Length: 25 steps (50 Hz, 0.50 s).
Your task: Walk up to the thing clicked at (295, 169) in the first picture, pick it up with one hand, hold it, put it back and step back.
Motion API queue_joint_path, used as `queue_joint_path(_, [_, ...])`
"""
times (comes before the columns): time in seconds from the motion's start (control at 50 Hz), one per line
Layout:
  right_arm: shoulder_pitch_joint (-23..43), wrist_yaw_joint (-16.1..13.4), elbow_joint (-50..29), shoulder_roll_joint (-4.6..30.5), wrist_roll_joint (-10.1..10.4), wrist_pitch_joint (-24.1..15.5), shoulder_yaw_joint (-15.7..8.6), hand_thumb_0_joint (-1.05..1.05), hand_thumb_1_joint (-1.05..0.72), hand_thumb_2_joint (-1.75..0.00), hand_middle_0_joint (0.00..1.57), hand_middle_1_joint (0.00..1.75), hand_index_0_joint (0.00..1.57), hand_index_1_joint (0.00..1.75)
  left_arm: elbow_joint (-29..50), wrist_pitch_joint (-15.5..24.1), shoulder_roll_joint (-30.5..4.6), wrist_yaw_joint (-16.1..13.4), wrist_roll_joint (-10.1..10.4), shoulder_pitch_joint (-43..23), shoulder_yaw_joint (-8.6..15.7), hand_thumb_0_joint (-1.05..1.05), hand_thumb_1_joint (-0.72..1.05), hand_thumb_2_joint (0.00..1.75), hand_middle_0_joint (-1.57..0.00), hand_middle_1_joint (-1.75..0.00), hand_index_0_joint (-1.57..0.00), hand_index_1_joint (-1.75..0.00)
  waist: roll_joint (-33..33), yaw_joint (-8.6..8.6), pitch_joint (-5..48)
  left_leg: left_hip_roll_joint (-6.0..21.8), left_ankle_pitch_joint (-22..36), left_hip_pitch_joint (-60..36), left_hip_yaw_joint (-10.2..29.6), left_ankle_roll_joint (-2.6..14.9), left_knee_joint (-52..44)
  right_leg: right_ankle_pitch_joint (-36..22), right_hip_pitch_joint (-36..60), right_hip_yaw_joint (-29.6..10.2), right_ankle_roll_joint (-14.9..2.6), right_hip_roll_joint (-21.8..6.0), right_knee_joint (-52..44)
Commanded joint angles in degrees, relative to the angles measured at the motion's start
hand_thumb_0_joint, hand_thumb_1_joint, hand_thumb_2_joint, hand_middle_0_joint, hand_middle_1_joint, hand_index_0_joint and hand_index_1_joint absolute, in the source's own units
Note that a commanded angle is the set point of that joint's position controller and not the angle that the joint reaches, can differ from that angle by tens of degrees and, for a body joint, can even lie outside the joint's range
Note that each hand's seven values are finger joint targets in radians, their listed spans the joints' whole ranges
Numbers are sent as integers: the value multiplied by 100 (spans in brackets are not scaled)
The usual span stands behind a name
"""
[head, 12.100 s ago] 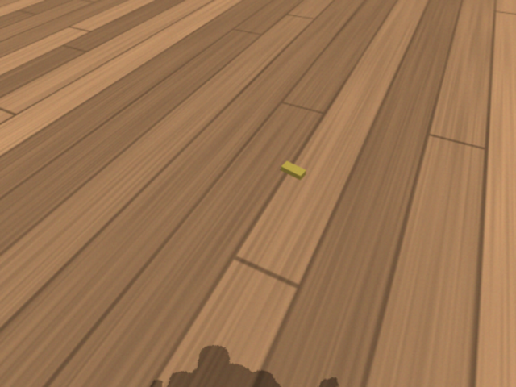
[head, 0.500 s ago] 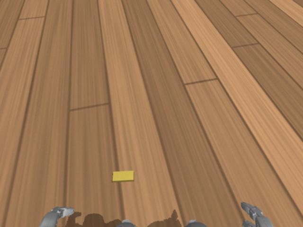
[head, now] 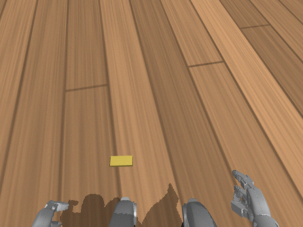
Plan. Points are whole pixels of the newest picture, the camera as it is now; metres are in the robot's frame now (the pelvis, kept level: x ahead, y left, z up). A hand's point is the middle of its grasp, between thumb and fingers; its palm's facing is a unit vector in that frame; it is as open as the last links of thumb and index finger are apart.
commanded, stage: rise first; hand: left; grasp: from above
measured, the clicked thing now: (121, 161) +0.46 +0.20 -0.65
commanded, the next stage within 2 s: none
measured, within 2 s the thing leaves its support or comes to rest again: neither
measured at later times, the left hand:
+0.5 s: hand (87, 188) +0.27 +0.28 -0.34, palm faces -0.45 -0.39 -0.80, open 13.8 cm
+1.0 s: hand (96, 171) +0.36 +0.28 -0.45, palm faces -0.45 -0.05 -0.89, open 14.1 cm
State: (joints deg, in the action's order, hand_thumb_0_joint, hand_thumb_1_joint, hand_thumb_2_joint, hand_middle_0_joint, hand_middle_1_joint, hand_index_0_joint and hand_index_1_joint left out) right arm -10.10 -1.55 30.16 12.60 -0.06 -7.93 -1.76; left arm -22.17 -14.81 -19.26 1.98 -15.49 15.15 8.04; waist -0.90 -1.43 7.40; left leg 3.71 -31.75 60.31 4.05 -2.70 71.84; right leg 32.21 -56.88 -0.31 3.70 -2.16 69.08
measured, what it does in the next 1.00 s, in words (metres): lowers itself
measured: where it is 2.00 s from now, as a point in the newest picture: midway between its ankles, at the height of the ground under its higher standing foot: outside the picture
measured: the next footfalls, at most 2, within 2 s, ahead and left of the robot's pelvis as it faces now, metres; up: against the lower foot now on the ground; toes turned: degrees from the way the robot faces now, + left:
none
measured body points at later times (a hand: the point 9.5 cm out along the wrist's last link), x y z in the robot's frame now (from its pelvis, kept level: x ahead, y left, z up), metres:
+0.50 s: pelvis -0.06 +0.00 -0.20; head +0.14 +0.01 +0.21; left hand +0.29 +0.30 -0.29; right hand +0.10 -0.28 -0.33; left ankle +0.02 +0.14 -0.63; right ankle +0.01 -0.16 -0.63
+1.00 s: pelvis -0.09 +0.01 -0.31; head +0.13 +0.05 +0.09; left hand +0.38 +0.28 -0.39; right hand -0.04 -0.29 -0.42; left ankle +0.02 +0.14 -0.63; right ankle +0.01 -0.16 -0.63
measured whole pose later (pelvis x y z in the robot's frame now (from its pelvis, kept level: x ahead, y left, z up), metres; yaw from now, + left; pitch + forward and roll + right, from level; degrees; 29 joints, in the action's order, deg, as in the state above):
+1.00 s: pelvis -0.09 +0.01 -0.31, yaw -5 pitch +32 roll -7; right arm -8.6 5.5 42.8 15.7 -5.8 0.0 -1.2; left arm -70.9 16.0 -40.6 -15.8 -69.1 -45.3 6.6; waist 0.2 -8.9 4.3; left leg -0.3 -36.3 127.4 11.1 -3.9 131.8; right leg 38.6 -122.0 -2.1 4.0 1.4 128.3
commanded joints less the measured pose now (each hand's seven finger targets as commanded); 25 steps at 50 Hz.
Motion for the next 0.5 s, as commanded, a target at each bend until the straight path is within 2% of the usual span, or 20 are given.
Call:
queue_joint_path(0.0, [63,-26,-620,887,-18,-390,-341,0,-92,-91,20,30,20,30,393,448,-1203,-147,-396,-675,359,0,-51,90,-21,-92,-19,-95,-291,-194,1303,-229,1249,-551,-332,294,-386,-1193,-62,239,-413,239,-350])
queue_joint_path(0.04, [107,49,-533,957,-35,-441,-365,0,-93,-91,20,30,20,30,48,738,-1176,-165,-624,-896,322,0,-50,89,-23,-91,-20,-94,-452,-124,1361,-197,1089,-297,-182,242,-187,-929,-630,259,-453,242,182])
queue_joint_path(0.06, [92,91,-464,1010,-38,-463,-409,0,-91,-91,20,30,20,30,-151,891,-1135,-166,-765,-985,224,0,-49,89,-22,-91,-19,-94,-484,-148,1421,-193,993,-171,-157,230,-40,-843,-903,262,-457,220,380])
queue_joint_path(0.08, [160,118,-461,1025,-42,-489,-404,0,-91,-91,20,30,20,30,-156,1067,-1251,-194,-901,-1192,289,0,-47,88,-23,-90,-20,-93,-538,-113,1577,-192,941,-25,-131,225,127,-804,-1089,247,-467,212,598])
queue_joint_path(0.1, [105,148,-406,1045,-32,-511,-442,0,-91,-90,20,30,20,30,-356,1218,-1159,-229,-1088,-1327,158,0,-46,88,-23,-90,-20,-93,-450,-165,1727,-217,881,149,-146,223,313,-805,-1234,250,-467,213,770])
queue_joint_path(0.12, [167,167,-399,1047,-28,-525,-446,0,-91,-91,20,30,20,30,-314,1382,-1302,-272,-1224,-1471,225,0,-47,89,-22,-91,-20,-94,-461,-109,1963,-231,850,296,-194,244,530,-807,-1337,211,-463,209,899])
queue_joint_path(0.14, [171,190,-368,1086,-25,-540,-475,0,-93,-91,20,30,20,30,-393,1513,-1303,-332,-1374,-1666,178,0,-46,86,-23,-92,-22,-93,-433,-146,2120,-242,730,436,-196,241,692,-732,-1540,212,-465,219,1075])
queue_joint_path(0.18, [191,237,-274,1173,-23,-532,-516,0,-93,-91,20,30,20,30,-430,1714,-1585,-505,-1616,-1915,352,0,-46,88,-22,-93,-20,-94,-598,-40,2499,-242,910,581,-186,223,988,-856,-1839,200,-480,214,1443])
queue_joint_path(0.22, [195,265,-154,1230,-24,-490,-555,0,-92,-91,20,30,20,30,-637,1845,-1723,-662,-1920,-2074,398,0,-48,90,-19,-95,-18,-96,-684,39,2831,-238,1209,728,-187,222,1344,-1051,-2149,215,-487,218,1817])
queue_joint_path(0.24, [161,277,-118,1239,-18,-453,-569,0,-92,-91,20,30,20,30,-656,1878,-1713,-720,-2051,-2196,348,0,-48,90,-18,-97,-17,-97,-632,2,3053,-255,1396,802,-215,239,1536,-1215,-2181,228,-482,221,1937])
queue_joint_path(0.28, [122,312,68,1310,-43,-376,-600,0,-92,-91,20,30,20,30,-855,1916,-1919,-851,-2267,-2557,457,0,-50,93,-16,-99,-15,-99,-654,57,3246,-237,1635,939,-202,227,1847,-1345,-2463,272,-487,213,2253])
queue_joint_path(0.32, [82,340,144,1338,-72,-292,-626,0,-93,-91,20,30,20,30,-978,1943,-2101,-944,-2531,-3247,419,0,-54,97,-14,-98,-12,-100,-579,-46,3376,-259,1339,1373,-250,262,2182,-1167,-2669,268,-472,231,2418])
queue_joint_path(0.38, [-18,384,292,1362,-117,-170,-628,0,-93,-91,20,30,20,30,-1316,2007,-2321,-1034,-2837,-3931,420,0,-53,97,-13,-100,-12,-100,-374,-94,3549,-273,1069,1916,-287,312,2634,-1028,-2844,293,-452,241,2696])
queue_joint_path(0.4, [-57,396,326,1385,-123,-130,-618,0,-93,-91,20,30,20,30,-1525,2040,-2475,-1052,-2969,-4169,458,0,-54,98,-12,-101,-11,-102,-368,-63,3595,-281,922,2038,-274,304,2710,-878,-2960,323,-468,248,2816])
queue_joint_path(0.48, [-223,449,454,1401,-172,28,-605,0,-91,-91,20,30,20,30,-2157,2296,-2675,-1041,-3401,-5084,308,0,-56,101,-9,-103,-8,-104,-270,-130,3685,-312,392,2656,-342,342,3169,-394,-3271,382,-455,273,3095])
